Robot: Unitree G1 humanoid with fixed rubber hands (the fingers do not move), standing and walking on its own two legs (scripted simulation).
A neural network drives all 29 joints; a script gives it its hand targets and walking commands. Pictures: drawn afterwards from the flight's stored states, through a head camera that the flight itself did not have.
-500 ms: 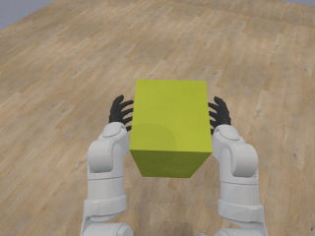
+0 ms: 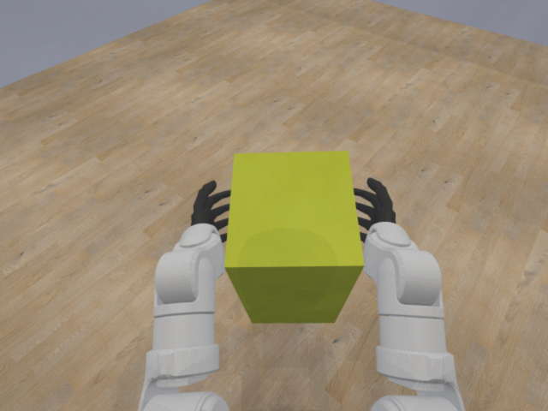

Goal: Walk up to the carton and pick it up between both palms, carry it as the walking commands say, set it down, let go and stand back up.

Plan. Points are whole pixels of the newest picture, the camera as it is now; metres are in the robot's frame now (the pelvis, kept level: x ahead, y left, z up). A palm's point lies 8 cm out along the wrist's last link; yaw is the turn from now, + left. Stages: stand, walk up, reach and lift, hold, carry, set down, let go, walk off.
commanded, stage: carry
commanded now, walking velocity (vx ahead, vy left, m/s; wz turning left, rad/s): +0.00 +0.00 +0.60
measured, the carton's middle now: (292, 251) +0.35 +0.01 +0.02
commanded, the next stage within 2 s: none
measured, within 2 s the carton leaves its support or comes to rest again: neither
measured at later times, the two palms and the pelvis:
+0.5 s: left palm (112, 196) +0.36 +0.26 +0.13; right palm (279, 163) +0.44 +0.03 +0.13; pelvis +0.07 +0.05 +0.01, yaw +17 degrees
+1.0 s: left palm out of the picture +0.31 +0.39 +0.14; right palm (173, 152) +0.45 +0.19 +0.14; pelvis +0.08 +0.11 +0.02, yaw +32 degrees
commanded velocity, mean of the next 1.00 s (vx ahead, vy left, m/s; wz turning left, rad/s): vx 0.00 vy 0.00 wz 0.60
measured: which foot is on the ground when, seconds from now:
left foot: down 0.00-0.22, up 0.24-0.54, down 0.56-0.88, up 0.90-1.00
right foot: up 0.00-0.20, down 0.22-0.56, up 0.58-0.84, down 0.86-1.00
